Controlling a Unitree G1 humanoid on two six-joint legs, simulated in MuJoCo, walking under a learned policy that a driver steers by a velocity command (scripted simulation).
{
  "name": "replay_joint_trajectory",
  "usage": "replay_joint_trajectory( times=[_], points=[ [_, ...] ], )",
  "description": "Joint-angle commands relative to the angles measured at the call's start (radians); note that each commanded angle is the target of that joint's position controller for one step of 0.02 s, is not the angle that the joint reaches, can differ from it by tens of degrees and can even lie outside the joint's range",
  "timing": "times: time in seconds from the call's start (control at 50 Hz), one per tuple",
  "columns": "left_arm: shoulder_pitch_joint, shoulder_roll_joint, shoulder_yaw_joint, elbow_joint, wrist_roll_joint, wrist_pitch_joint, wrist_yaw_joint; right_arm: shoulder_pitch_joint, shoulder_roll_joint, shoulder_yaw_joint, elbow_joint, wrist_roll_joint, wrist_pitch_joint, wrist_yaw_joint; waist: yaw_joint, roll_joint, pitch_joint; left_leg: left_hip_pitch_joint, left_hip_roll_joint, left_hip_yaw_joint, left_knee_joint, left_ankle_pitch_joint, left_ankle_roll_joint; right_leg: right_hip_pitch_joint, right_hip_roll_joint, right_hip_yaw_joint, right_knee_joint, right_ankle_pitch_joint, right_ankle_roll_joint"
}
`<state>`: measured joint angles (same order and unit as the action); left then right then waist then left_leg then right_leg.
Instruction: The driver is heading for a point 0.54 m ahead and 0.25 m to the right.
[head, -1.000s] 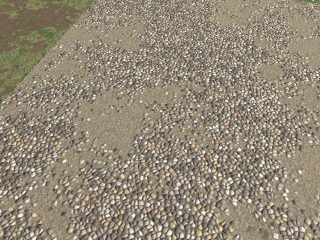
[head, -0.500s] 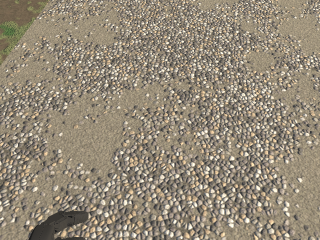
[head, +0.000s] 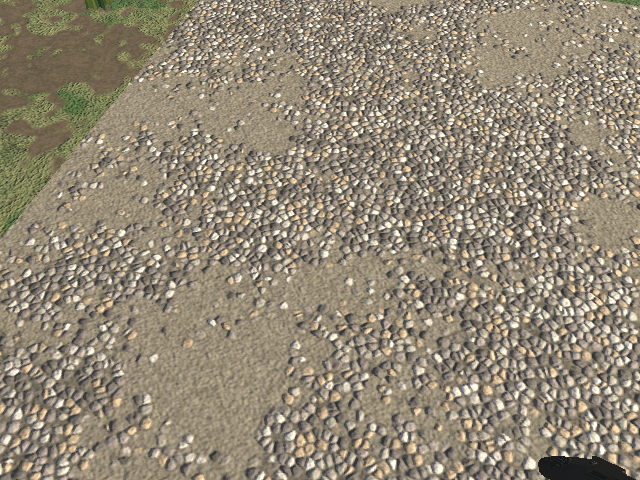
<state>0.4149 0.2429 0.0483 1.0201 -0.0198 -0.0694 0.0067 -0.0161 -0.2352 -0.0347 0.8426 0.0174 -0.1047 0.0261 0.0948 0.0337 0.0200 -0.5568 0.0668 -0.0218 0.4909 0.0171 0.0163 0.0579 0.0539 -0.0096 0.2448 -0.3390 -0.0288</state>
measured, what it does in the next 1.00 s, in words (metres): walks ahead, turning right: left foot, then right foot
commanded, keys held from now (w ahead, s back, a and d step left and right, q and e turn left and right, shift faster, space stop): w+e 0.70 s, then no key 0.30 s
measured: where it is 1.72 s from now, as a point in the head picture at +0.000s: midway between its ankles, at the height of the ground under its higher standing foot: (449, 427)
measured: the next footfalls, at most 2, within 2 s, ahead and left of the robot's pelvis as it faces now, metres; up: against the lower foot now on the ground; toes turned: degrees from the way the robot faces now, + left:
left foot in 0.04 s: +0.21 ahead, +0.13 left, +0.00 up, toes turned -1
right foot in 0.56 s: +0.43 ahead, -0.17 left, +0.00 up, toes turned -23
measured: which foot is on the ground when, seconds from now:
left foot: up 0.00-0.02, down 0.04-0.58, up 0.60-1.00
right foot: down 0.00-0.06, up 0.08-0.54, down 0.56-1.00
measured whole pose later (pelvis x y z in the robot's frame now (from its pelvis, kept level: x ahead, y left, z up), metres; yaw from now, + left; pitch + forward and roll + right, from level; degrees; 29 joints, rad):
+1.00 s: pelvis +0.51 -0.12 +0.00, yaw -29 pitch +2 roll -1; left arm 0.27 0.26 0.07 0.80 0.00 -0.04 0.02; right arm 0.06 -0.27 -0.05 0.80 -0.02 -0.10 0.02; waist 0.05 0.05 0.03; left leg -0.54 0.03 -0.02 0.52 0.07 0.00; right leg -0.10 0.12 0.08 0.40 -0.32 -0.08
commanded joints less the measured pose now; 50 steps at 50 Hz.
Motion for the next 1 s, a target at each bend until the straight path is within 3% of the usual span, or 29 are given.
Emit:
replay_joint_trajectory(
  times=[0.02, 0.04, 0.06, 0.08, 0.1, 0.12, 0.14, 0.16, 0.2, 0.22, 0.28, 0.36, 0.46, 0.52, 0.54, 0.56, 0.58, 0.6, 0.62, 0.64, 0.66, 0.68, 0.7, 0.76, 0.8, 0.84, 0.9, 0.96, 1.0],
  points=[
    [-0.024, 0.177, 0.037, -0.049, 0.001, 0.007, 0.007, 0.105, -0.166, -0.055, -0.032, 0.003, -0.028, 0.0, -0.146, -0.113, -0.049, 0.239, -0.045, 0.027, -0.055, -0.073, 0.042, -0.051, -0.255, 0.154, 0.174, 0.629, -0.124],
    [-0.04, 0.14, 0.023, -0.073, 0.013, 0.005, 0.005, 0.293, -0.224, -0.078, 0.011, -0.009, -0.031, -0.009, -0.225, -0.095, -0.195, 0.536, 0.031, -0.036, 0.004, -0.055, 0.093, -0.189, -0.196, 0.117, 0.411, 0.57, -0.092],
    [0.032, 0.037, -0.003, -0.104, 0.014, -0.008, 0.002, 0.436, -0.32, -0.103, 0.032, -0.031, -0.024, -0.019, -0.221, 0.101, -0.364, 0.943, 0.286, -0.395, -0.012, -0.164, 0.209, -0.568, -0.044, 0.025, 0.79, 0.221, -0.015],
    [0.068, 0.031, -0.01, -0.101, -0.007, -0.025, 0.0, 0.447, -0.269, -0.087, 0.037, -0.027, -0.016, -0.016, -0.209, 0.256, -0.461, 1.01, 0.386, -0.694, -0.147, -0.266, 0.273, -0.729, -0.004, 0.114, 0.992, -0.247, -0.005],
    [0.003, 0.136, 0.019, -0.112, -0.032, -0.031, 0.001, 0.371, -0.185, -0.062, 0.022, -0.02, -0.015, -0.018, -0.204, 0.164, -0.307, 0.887, 0.347, -0.57, -0.169, -0.313, 0.224, -0.809, -0.068, 0.154, 1.074, -0.204, -0.013],
    [-0.058, 0.146, 0.025, -0.127, -0.035, -0.03, 0.005, 0.299, -0.144, -0.05, 0.008, -0.017, -0.013, -0.021, -0.183, 0.107, -0.191, 0.739, 0.313, -0.412, -0.191, -0.275, 0.185, -0.817, -0.119, 0.121, 1.068, -0.116, -0.02],
    [-0.09, 0.13, 0.028, -0.133, -0.025, -0.025, 0.01, 0.238, -0.119, -0.043, 0.008, -0.021, -0.014, -0.017, -0.154, 0.051, -0.114, 0.595, 0.272, -0.312, -0.238, -0.224, 0.166, -0.776, -0.154, 0.11, 1.017, -0.042, -0.018],
    [-0.087, 0.117, 0.038, -0.131, -0.018, -0.011, 0.012, 0.199, -0.093, -0.036, 0.009, -0.026, -0.019, -0.015, -0.122, 0.064, -0.067, 0.499, 0.234, -0.222, -0.278, -0.185, 0.149, -0.727, -0.184, 0.117, 0.968, 0.007, -0.019],
    [-0.065, 0.063, 0.035, -0.139, -0.018, 0.017, 0.006, 0.173, -0.093, -0.04, 0.019, -0.031, -0.022, -0.014, -0.087, 0.077, -0.03, 0.396, 0.213, -0.116, -0.335, -0.132, 0.153, -0.668, -0.204, 0.104, 0.938, 0.051, -0.014],
    [-0.075, 0.055, 0.036, -0.153, -0.017, 0.028, 0.005, 0.175, -0.104, -0.045, 0.026, -0.031, -0.025, -0.017, -0.079, 0.065, -0.013, 0.379, 0.212, -0.073, -0.353, -0.094, 0.162, -0.68, -0.208, 0.103, 0.923, 0.076, -0.009],
    [-0.142, 0.061, 0.041, -0.196, -0.006, 0.039, 0.002, 0.195, -0.135, -0.057, 0.041, -0.034, -0.026, -0.031, -0.079, 0.03, 0.015, 0.396, 0.21, 0.025, -0.376, -0.019, 0.172, -0.75, -0.211, 0.113, 0.806, 0.2, 0.005],
    [-0.276, 0.046, 0.03, -0.246, 0.0, 0.028, -0.026, 0.226, -0.171, -0.067, 0.046, -0.028, -0.014, -0.047, -0.119, 0.01, 0.043, 0.434, 0.191, 0.145, -0.385, 0.01, 0.149, -0.728, -0.192, 0.045, 0.566, 0.37, 0.005],
    [-0.413, 0.056, 0.025, -0.324, -0.002, 0.03, -0.057, 0.303, -0.209, -0.084, 0.064, -0.003, 0.017, -0.05, -0.157, 0.004, 0.08, 0.603, 0.24, 0.201, -0.32, 0.075, 0.127, -0.76, -0.167, -0.019, 0.428, 0.292, -0.032],
    [-0.356, 0.103, 0.048, -0.341, -0.004, 0.036, -0.065, 0.282, -0.247, -0.096, 0.052, 0.008, 0.039, -0.052, -0.095, 0.048, 0.011, 0.654, 0.244, 0.245, -0.132, 0.487, 0.095, -0.607, -0.083, -0.099, 0.41, 0.144, -0.086],
    [-0.244, 0.138, 0.069, -0.318, -0.008, 0.037, -0.064, 0.265, -0.254, -0.097, 0.046, 0.012, 0.049, -0.053, -0.026, 0.047, -0.052, 0.631, 0.222, 0.269, 0.034, 0.609, 0.077, -0.456, -0.032, -0.127, 0.378, 0.139, -0.114],
    [-0.07, 0.204, 0.107, -0.269, -0.011, 0.04, -0.05, 0.265, -0.239, -0.089, 0.039, 0.009, 0.052, -0.054, 0.057, 0.016, -0.143, 0.513, 0.178, 0.29, 0.272, 0.553, 0.038, -0.189, 0.012, -0.115, 0.323, 0.192, -0.154],
    [0.033, 0.31, 0.135, -0.246, -0.014, 0.049, -0.027, 0.294, -0.151, -0.059, 0.01, -0.035, 0.042, -0.051, 0.05, -0.191, -0.217, 0.21, 0.107, 0.287, 0.615, -0.053, -0.014, 0.088, -0.195, 0.214, 0.309, 0.236, -0.223],
    [-0.013, 0.364, 0.131, -0.284, -0.007, 0.031, -0.035, 0.342, -0.069, -0.029, -0.05, -0.027, 0.002, -0.038, -0.045, -0.325, -0.367, -0.141, -0.101, 0.071, 0.899, -0.637, -0.054, 0.335, -0.39, 0.816, 0.107, -0.013, -0.427],
    [0.004, 0.266, 0.102, -0.29, 0.001, 0.018, -0.044, 0.201, -0.166, -0.047, -0.066, 0.018, -0.035, -0.026, 0.031, -0.158, -0.332, -0.26, -0.057, -0.064, 0.943, -0.583, -0.026, 0.322, -0.39, 0.798, 0.017, -0.02, -0.371],
    [-0.032, 0.223, 0.09, -0.285, 0.004, 0.005, -0.044, 0.154, -0.174, -0.049, -0.085, 0.037, -0.051, -0.021, 0.013, -0.134, -0.209, -0.308, -0.017, -0.051, 0.893, -0.489, 0.003, 0.22, -0.36, 0.65, 0.026, 0.054, -0.33],
    [-0.108, 0.189, 0.079, -0.299, 0.001, -0.002, -0.043, 0.163, -0.166, -0.049, -0.066, 0.016, -0.054, -0.031, -0.037, -0.038, -0.139, -0.244, 0.032, -0.057, 0.806, -0.408, 0.007, 0.064, -0.315, 0.528, 0.034, 0.159, -0.293],
    [-0.174, 0.156, 0.069, -0.315, 0.004, -0.003, -0.039, 0.176, -0.179, -0.059, -0.055, -0.009, -0.047, -0.037, -0.077, -0.04, -0.103, -0.161, 0.061, -0.06, 0.719, -0.363, -0.001, -0.065, -0.278, 0.437, 0.027, 0.256, -0.273],
    [-0.204, 0.142, 0.062, -0.331, 0.014, -0.003, -0.034, 0.195, -0.182, -0.064, -0.053, -0.014, -0.032, -0.035, -0.103, -0.059, -0.09, -0.094, 0.076, -0.065, 0.682, -0.334, -0.008, -0.144, -0.254, 0.397, 0.004, 0.306, -0.266],
    [-0.201, 0.169, 0.065, -0.329, 0.019, -0.008, -0.014, 0.203, -0.147, -0.06, -0.056, -0.03, 0.002, -0.039, -0.127, -0.049, -0.064, -0.04, 0.056, -0.021, 0.567, -0.279, -0.057, -0.248, -0.226, 0.253, 0.008, 0.718, -0.262],
    [-0.177, 0.178, 0.067, -0.315, 0.017, -0.002, 0.001, 0.156, -0.118, -0.05, -0.074, -0.036, 0.009, -0.04, -0.115, -0.066, -0.056, -0.029, 0.032, 0.004, 0.431, -0.171, -0.074, -0.274, -0.186, 0.166, 0.025, 0.841, -0.23],
    [-0.163, 0.169, 0.063, -0.306, 0.011, 0.011, 0.011, 0.105, -0.095, -0.038, -0.086, -0.031, 0.007, -0.032, -0.088, -0.095, -0.065, 0.027, 0.001, 0.02, 0.259, -0.02, -0.067, -0.284, -0.141, 0.107, 0.042, 0.817, -0.184],
    [-0.12, 0.165, 0.058, -0.282, 0.013, 0.022, 0.019, 0.037, -0.101, -0.033, -0.105, -0.022, 0.001, -0.014, -0.044, -0.117, -0.079, 0.08, -0.033, 0.02, 0.114, 0.135, -0.052, -0.243, -0.159, 0.128, 0.058, 0.713, -0.156],
    [-0.124, 0.149, 0.049, -0.263, 0.019, 0.025, 0.019, 0.035, -0.134, -0.041, -0.108, -0.031, -0.006, -0.003, -0.05, -0.127, -0.07, 0.072, -0.035, -0.005, 0.045, 0.065, -0.017, -0.156, -0.208, 0.19, 0.127, 0.682, -0.156],
    [-0.146, 0.142, 0.044, -0.255, 0.017, 0.029, 0.02, 0.092, -0.156, -0.05, -0.09, -0.041, -0.015, 0.0, -0.087, -0.126, -0.079, 0.128, -0.046, 0.002, -0.023, 0.039, 0.018, -0.117, -0.209, 0.218, 0.218, 0.694, -0.136]
  ],
)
